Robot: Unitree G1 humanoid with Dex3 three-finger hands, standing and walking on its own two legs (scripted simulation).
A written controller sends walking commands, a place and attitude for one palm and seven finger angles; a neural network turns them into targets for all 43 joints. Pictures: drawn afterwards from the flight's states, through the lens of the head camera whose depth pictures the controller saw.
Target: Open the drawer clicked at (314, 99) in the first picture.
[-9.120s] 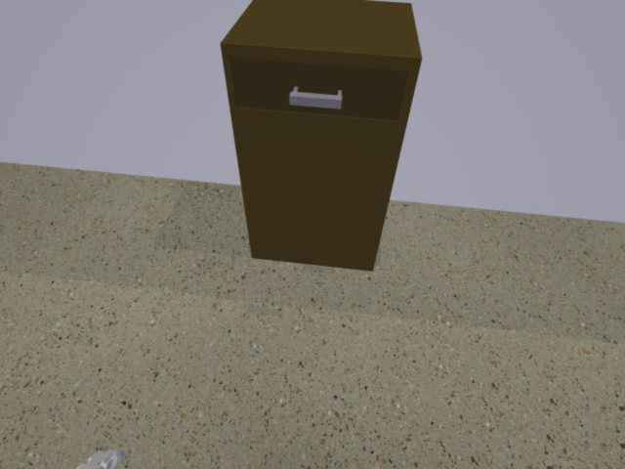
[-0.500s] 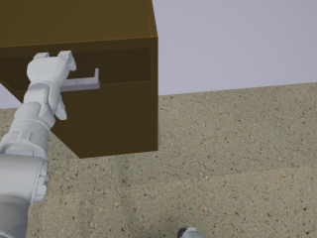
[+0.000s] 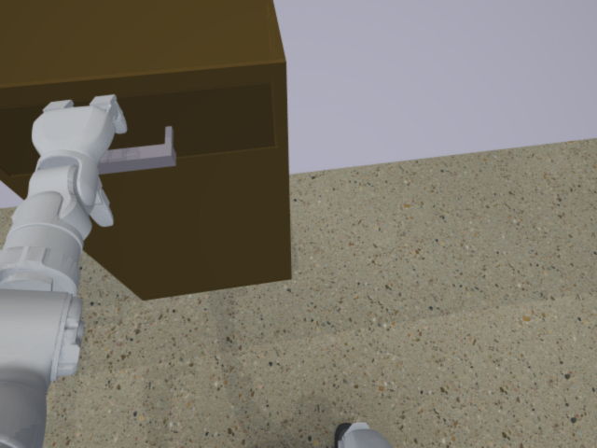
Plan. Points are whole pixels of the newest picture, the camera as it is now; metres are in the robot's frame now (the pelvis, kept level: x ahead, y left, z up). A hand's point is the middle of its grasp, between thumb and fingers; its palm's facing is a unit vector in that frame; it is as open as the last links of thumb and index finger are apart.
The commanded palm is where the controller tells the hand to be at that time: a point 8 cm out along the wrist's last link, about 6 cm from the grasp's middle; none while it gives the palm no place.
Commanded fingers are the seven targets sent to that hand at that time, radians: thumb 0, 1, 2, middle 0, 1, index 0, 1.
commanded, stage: move the hooked fingers above the handle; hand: left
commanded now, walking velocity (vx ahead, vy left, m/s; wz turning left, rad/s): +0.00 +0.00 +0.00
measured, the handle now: (130, 148) +0.57 +0.23 +0.01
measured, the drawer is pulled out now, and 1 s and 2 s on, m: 0.00 0.00 0.00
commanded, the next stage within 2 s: none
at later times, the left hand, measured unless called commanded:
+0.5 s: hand (103, 159) +0.51 +0.24 +0.06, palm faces -0.10 +0.00 -0.99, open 13.9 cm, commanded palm +0.49 +0.24 +0.13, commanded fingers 0.00 -0.50 0.30 -0.30 -1.20 -0.30 -1.20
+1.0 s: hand (110, 152) +0.51 +0.23 +0.07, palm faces -0.05 -0.03 -1.00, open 13.9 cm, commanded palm +0.49 +0.24 +0.13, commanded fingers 0.00 -0.50 0.30 -0.30 -1.20 -0.30 -1.20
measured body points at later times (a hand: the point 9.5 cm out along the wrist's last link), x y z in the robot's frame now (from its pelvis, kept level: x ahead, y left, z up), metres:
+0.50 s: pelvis +0.01 -0.01 +0.00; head +0.12 -0.02 +0.44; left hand +0.50 +0.24 +0.11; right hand +0.00 -0.29 -0.13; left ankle -0.05 +0.11 -0.72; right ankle +0.02 -0.14 -0.72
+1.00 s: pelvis +0.00 -0.01 +0.00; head +0.11 -0.01 +0.44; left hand +0.50 +0.23 +0.12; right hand +0.01 -0.29 -0.13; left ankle -0.05 +0.11 -0.72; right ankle +0.02 -0.14 -0.72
